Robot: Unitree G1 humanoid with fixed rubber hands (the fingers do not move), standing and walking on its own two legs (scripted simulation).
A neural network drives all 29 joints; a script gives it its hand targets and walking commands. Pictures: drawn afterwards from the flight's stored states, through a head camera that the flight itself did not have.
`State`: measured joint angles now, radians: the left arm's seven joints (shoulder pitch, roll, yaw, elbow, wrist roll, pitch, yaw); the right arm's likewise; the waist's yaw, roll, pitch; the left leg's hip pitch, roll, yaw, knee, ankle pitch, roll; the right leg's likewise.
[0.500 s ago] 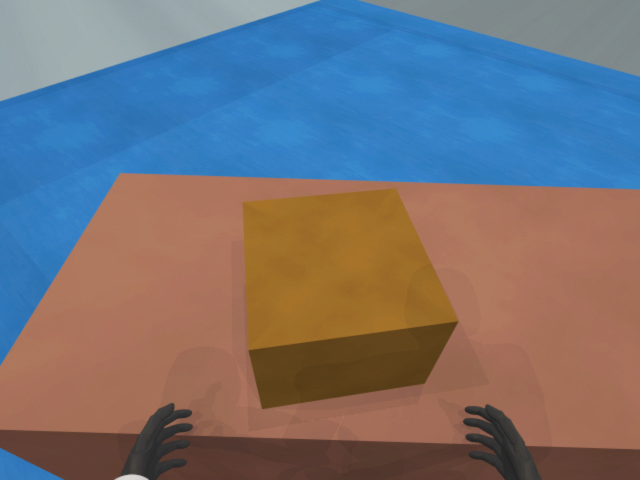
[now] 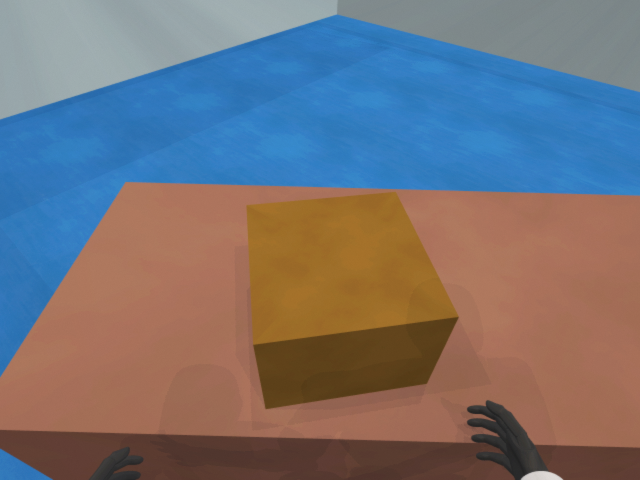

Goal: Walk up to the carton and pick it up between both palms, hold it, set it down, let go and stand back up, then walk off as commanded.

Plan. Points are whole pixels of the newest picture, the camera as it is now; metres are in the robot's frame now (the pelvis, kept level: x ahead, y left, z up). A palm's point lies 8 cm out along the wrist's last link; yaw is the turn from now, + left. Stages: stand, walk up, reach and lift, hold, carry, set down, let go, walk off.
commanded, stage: stand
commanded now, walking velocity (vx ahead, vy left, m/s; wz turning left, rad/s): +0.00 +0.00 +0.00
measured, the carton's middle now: (335, 293) +0.43 +0.01 -0.04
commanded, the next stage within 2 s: walk off in 0.80 s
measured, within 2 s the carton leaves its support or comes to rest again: neither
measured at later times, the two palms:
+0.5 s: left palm out of the picture +0.10 +0.31 -0.08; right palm (525, 468) +0.18 -0.23 -0.06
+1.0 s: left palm out of the picture +0.09 +0.31 -0.08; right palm (526, 469) +0.18 -0.23 -0.06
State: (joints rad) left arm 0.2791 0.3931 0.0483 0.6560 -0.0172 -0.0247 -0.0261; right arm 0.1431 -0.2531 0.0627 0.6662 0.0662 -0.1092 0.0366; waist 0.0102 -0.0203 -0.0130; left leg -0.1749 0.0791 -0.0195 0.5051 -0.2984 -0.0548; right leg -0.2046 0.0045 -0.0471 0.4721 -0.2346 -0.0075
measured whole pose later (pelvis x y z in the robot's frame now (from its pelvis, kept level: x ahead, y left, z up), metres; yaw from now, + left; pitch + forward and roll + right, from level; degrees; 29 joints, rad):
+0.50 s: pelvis +0.00 +0.00 +0.00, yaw +0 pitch -2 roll -1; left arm 0.28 0.40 0.05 0.73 -0.02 -0.04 -0.03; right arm 0.14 -0.26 0.06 0.66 0.07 -0.11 0.04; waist 0.01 0.00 -0.01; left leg -0.17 0.08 -0.02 0.51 -0.30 -0.05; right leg -0.20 0.00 -0.05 0.47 -0.23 -0.01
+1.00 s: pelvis +0.00 +0.00 +0.00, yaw +0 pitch -2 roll -1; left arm 0.28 0.40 0.05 0.77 -0.02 -0.04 -0.03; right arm 0.14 -0.28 0.06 0.65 0.07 -0.12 0.04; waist 0.01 0.01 -0.01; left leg -0.17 0.08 -0.02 0.51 -0.30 -0.05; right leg -0.20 0.00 -0.04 0.47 -0.23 -0.01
